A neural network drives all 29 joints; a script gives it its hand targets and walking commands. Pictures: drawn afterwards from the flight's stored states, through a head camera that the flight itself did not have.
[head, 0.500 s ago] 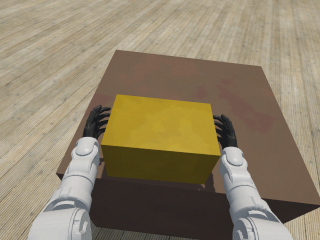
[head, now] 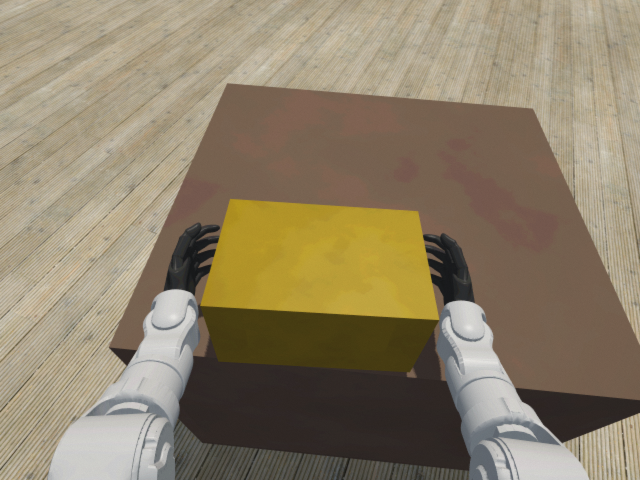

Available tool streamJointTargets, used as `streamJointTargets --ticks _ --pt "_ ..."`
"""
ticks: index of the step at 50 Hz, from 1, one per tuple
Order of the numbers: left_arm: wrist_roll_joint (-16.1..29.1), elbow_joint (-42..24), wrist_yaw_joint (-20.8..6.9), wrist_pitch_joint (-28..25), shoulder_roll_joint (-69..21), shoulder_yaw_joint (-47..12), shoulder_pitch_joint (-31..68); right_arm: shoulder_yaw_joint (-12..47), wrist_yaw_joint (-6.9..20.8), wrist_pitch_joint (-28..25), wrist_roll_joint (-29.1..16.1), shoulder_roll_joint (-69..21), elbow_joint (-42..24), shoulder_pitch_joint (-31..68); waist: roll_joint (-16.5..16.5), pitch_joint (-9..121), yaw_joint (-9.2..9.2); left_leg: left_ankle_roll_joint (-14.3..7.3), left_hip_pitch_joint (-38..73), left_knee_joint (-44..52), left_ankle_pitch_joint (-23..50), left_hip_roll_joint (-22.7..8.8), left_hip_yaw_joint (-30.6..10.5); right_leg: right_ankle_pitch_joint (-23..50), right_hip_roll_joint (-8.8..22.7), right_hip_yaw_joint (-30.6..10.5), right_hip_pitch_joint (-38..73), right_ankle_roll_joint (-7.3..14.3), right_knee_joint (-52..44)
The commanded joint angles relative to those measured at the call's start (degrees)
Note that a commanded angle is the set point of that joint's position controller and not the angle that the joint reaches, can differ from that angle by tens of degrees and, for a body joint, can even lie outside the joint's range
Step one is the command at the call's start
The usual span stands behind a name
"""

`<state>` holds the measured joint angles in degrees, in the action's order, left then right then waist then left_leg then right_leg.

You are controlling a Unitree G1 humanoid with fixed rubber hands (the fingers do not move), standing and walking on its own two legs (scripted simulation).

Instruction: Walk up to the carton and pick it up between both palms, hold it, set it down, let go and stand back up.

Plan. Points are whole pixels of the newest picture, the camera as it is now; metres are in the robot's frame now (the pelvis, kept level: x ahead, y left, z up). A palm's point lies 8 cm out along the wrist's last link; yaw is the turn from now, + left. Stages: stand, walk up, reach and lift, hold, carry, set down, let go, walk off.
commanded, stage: set down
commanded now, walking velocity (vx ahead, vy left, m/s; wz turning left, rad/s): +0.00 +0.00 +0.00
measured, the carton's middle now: (319, 285) +0.40 +0.01 -0.01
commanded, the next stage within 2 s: none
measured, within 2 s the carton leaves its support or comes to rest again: rests again in 0.92 s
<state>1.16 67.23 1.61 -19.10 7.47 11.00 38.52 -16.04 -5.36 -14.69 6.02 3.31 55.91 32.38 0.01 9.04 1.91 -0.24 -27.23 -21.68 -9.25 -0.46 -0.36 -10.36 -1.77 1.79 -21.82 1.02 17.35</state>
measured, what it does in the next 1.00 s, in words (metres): stands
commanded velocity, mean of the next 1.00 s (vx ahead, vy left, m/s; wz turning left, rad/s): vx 0.00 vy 0.00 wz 0.00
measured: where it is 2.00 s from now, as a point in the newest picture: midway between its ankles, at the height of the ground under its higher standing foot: outside the picture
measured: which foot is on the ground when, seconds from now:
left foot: down 0.00-1.00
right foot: down 0.00-1.00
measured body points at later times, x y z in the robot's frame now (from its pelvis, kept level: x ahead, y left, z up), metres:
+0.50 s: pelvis -0.02 +0.00 -0.01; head +0.05 +0.02 +0.44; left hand +0.39 +0.20 +0.01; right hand +0.39 -0.17 +0.02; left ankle +0.00 +0.11 -0.74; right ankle -0.04 -0.11 -0.74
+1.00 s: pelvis -0.03 +0.01 -0.01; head +0.06 +0.02 +0.43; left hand +0.40 +0.21 +0.01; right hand +0.40 -0.17 +0.01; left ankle +0.00 +0.11 -0.74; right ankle -0.04 -0.11 -0.74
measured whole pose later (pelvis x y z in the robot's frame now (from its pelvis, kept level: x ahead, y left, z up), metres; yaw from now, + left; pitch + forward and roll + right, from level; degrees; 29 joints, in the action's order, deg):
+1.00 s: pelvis -0.03 +0.01 -0.01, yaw -2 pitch +21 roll -1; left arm 0.1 79.9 2.0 -25.2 10.7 13.0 49.5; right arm -20.2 -1.4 -20.2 7.0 6.7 71.0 45.8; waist 1.2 11.6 1.8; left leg -1.3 -40.1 -27.3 -8.7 -1.2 2.4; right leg -10.2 -1.6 0.9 -36.1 0.4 24.9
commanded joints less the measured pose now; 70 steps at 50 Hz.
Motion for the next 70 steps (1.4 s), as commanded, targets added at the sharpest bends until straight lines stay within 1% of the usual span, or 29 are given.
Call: streamJointTargets --ticks 1,5,7,13,18,26,32,34,35,38,42,43,44,48,51,53,55,56,57,59,60,61,62,63,64,65,67,68,70 --pt "-3.05 -10.75 -7.93 -5.60 -37.02 -17.55 42.95 23.64 10.07 -5.75 3.26 -38.71 -11.31 42.37 -0.37 37.90 -0.31 3.61 15.83 -3.35 29.21 -0.55 1.58 35.34 2.24 -0.65 20.44 -2.83 5.64" --pt "-3.53 -9.65 -8.36 -7.15 -36.29 -15.96 45.81 22.05 10.27 -5.48 4.45 -39.58 -8.30 41.45 -0.31 38.56 -0.78 3.11 13.77 -2.89 25.03 -0.39 1.83 32.62 2.67 -0.84 19.37 -2.89 6.23" --pt "-3.87 -8.96 -8.19 -7.64 -36.50 -15.66 45.86 21.18 10.56 -5.83 4.64 -39.50 -7.17 41.05 -2.13 38.26 -0.57 3.86 15.29 -3.45 26.28 -0.70 1.64 31.08 2.38 -0.36 17.13 -2.34 6.22" --pt "-4.24 -5.02 -8.48 -9.16 -35.16 -13.90 45.94 18.35 10.88 -6.77 6.33 -38.15 -3.73 40.93 -1.49 36.49 -1.35 3.70 15.20 -4.22 25.02 -0.93 1.72 28.29 2.21 0.19 14.23 -2.21 6.35" --pt "-4.90 -2.15 -8.42 -9.84 -34.20 -12.27 46.03 15.28 11.54 -8.25 7.97 -36.31 -1.91 42.33 -1.86 36.27 -0.62 3.68 15.61 -4.36 22.95 -1.33 2.22 22.56 1.93 1.10 9.72 -1.58 5.47" --pt "-7.35 2.82 -8.23 -10.47 -28.99 -7.75 44.70 8.59 12.56 -9.26 11.99 -32.17 5.50 40.33 -1.27 31.90 -0.31 2.73 14.17 -3.50 16.70 -1.59 3.83 13.86 2.24 1.82 4.98 -1.00 4.32" --pt "-7.85 4.54 -6.99 -10.98 -22.44 -5.51 43.82 4.53 12.17 -10.46 13.12 -25.76 8.91 40.08 -2.40 33.16 0.23 3.08 13.78 -4.39 16.35 -1.66 4.86 12.60 1.89 2.17 2.82 -0.76 4.78" --pt "-8.00 5.51 -6.59 -10.69 -18.94 -3.83 42.51 3.46 11.84 -10.23 12.70 -22.94 10.26 39.54 -1.15 32.07 0.38 2.51 12.45 -3.91 14.85 -1.54 5.10 12.32 2.07 1.93 3.13 -1.01 4.77" --pt "-7.34 5.28 -5.69 -10.70 -14.55 -3.35 41.49 2.91 11.43 -10.22 11.43 -17.81 10.97 38.44 -1.64 32.77 0.61 2.88 12.99 -4.09 15.81 -1.62 5.11 12.68 1.75 1.90 3.13 -0.87 5.24" --pt "-7.07 4.60 -4.86 -10.29 -12.71 -2.13 41.45 1.46 10.85 -10.22 11.08 -15.46 10.72 39.50 -0.70 33.04 0.90 2.41 12.83 -3.89 14.58 -1.52 5.42 10.30 1.74 2.26 1.98 -1.17 4.73" --pt "-3.58 2.84 -1.98 -9.28 -0.54 -0.68 41.81 2.34 8.54 -8.49 4.17 -3.60 9.64 40.95 -1.49 36.18 1.74 2.39 11.27 -5.28 15.83 -0.96 5.95 12.09 1.59 1.19 2.19 -1.22 5.77" --pt "-3.07 2.49 -2.06 -8.73 -4.20 -0.85 43.23 2.58 8.25 -7.48 3.75 -8.16 9.01 43.60 -0.21 34.28 1.42 1.58 8.86 -5.11 12.98 -0.95 5.49 9.58 1.89 1.27 1.32 -1.50 5.45" --pt "-2.63 1.94 -2.15 -8.84 -4.85 -1.78 44.11 2.47 8.36 -7.20 3.99 -8.69 8.95 43.49 -0.98 35.91 1.33 1.61 8.20 -5.36 12.50 -0.91 5.60 9.31 2.03 1.36 1.01 -1.26 6.05" --pt "-3.36 1.47 -2.74 -8.99 -6.81 -2.79 42.67 3.59 8.86 -7.68 3.89 -9.73 7.53 42.74 -2.10 39.59 1.61 2.57 12.10 -7.12 19.37 -1.01 5.33 14.97 1.39 2.14 1.14 -1.17 7.07" --pt "-3.74 -0.56 -2.14 -8.91 -4.38 -2.04 41.33 3.26 8.84 -8.79 2.75 -5.13 6.76 42.25 -2.58 42.63 1.67 3.60 15.70 -8.57 25.73 -1.26 4.97 18.66 0.41 2.56 0.25 -1.13 7.49" --pt "-2.93 -2.71 -0.88 -8.05 2.40 -0.33 40.27 3.33 7.89 -8.62 -0.29 2.68 6.09 42.08 -3.06 45.92 2.32 4.10 16.89 -9.78 29.69 -1.12 4.85 21.75 -0.05 2.02 0.76 -1.22 8.03" --pt "-1.04 -3.86 0.21 -6.98 3.96 -1.13 39.70 4.50 6.67 -7.55 -3.03 4.33 6.29 41.95 -1.80 45.76 1.26 3.41 15.42 -10.42 28.43 -1.16 4.18 21.31 -0.12 1.75 -0.25 -1.38 8.47" --pt "0.33 -4.25 0.92 -6.49 6.07 -1.10 39.68 5.73 6.24 -6.87 -4.95 6.11 5.44 42.94 -1.35 46.16 1.99 3.09 13.88 -10.80 27.61 -1.12 4.05 20.34 -0.03 1.39 -0.65 -1.27 8.99" --pt "1.78 -2.71 1.32 -5.99 4.67 -2.48 39.91 6.52 5.86 -5.92 -6.21 4.95 6.81 44.11 -0.08 43.71 1.33 2.44 12.31 -10.98 24.36 -1.42 3.42 17.10 0.00 1.53 -2.87 -1.26 9.18" --pt "3.70 -6.95 1.65 -4.99 6.34 -3.58 39.33 7.80 5.92 -5.30 -8.12 7.60 3.30 44.08 -1.42 48.99 1.52 2.72 14.02 -12.24 26.15 -1.39 3.25 18.57 -0.32 1.54 -3.48 -0.99 9.67" --pt "4.01 -2.77 1.65 -4.64 6.25 -3.91 39.46 8.23 5.61 -4.60 -8.75 6.97 6.04 44.61 -0.31 44.88 1.41 2.40 12.80 -12.75 24.48 -1.55 2.81 16.17 -0.20 1.57 -5.42 -1.04 10.06" --pt "4.82 -4.45 1.33 -4.09 6.19 -4.17 40.26 8.52 5.60 -4.31 -9.13 7.29 3.67 46.60 0.14 46.57 1.38 2.30 13.05 -12.86 23.90 -1.45 2.83 15.97 -0.25 1.61 -5.65 -1.24 10.12" --pt "5.14 -7.77 1.58 -3.71 8.76 -4.02 38.89 8.89 5.62 -4.57 -10.18 11.27 1.74 45.31 -0.65 50.85 1.68 2.88 15.10 -13.65 27.83 -1.36 2.85 20.32 -0.79 1.78 -3.94 -1.18 10.80" --pt "5.35 -4.72 1.87 -3.46 8.42 -4.20 41.01 9.07 5.53 -3.76 -10.94 10.35 4.60 46.92 -0.78 46.91 1.96 2.76 13.28 -13.52 24.92 -1.57 2.46 15.82 -0.55 1.97 -6.44 -1.16 11.12" --pt "6.11 -7.47 2.08 -3.25 8.53 -4.67 40.25 9.40 5.58 -3.73 -11.69 10.94 2.91 46.66 -0.98 49.40 2.01 2.71 14.53 -14.19 26.29 -1.68 2.35 16.66 -0.72 2.03 -7.31 -1.21 11.25" --pt "7.15 -12.14 2.60 -2.18 12.40 -5.24 39.83 9.54 5.48 -3.85 -13.27 16.56 0.12 46.52 -2.50 55.68 1.26 3.63 17.80 -15.45 31.79 -1.70 2.14 21.74 -1.49 2.06 -6.66 -1.05 11.78" --pt "8.10 -7.85 3.14 -0.39 12.39 -6.01 38.68 11.17 5.10 -2.84 -15.72 17.48 4.48 46.44 -2.00 52.02 1.26 3.61 16.97 -17.00 31.06 -2.05 1.42 19.18 -1.73 2.01 -9.68 -1.11 12.30" --pt "9.02 -11.32 3.17 0.76 14.28 -6.21 39.09 11.31 4.83 -2.47 -17.02 20.03 2.98 47.41 -2.28 54.84 0.72 3.69 18.05 -17.50 32.40 -1.97 1.11 20.95 -1.98 1.88 -9.77 -1.23 12.43" --pt "9.33 -9.00 3.03 2.78 14.82 -6.90 39.22 11.75 4.53 -1.55 -18.51 21.52 6.08 47.18 -3.29 51.92 0.22 3.88 17.58 -17.76 31.56 -1.98 0.80 19.91 -1.86 1.79 -10.70 -1.19 12.48"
